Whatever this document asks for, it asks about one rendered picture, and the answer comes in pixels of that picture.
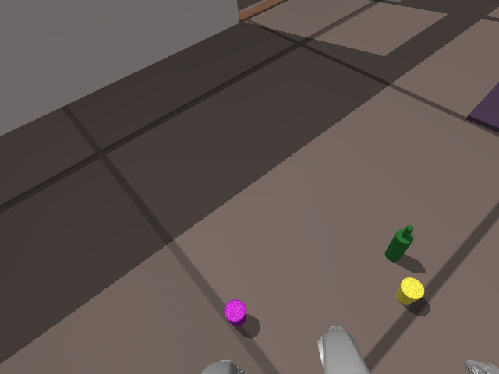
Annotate right robot hand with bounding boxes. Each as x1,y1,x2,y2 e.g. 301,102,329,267
463,359,499,374

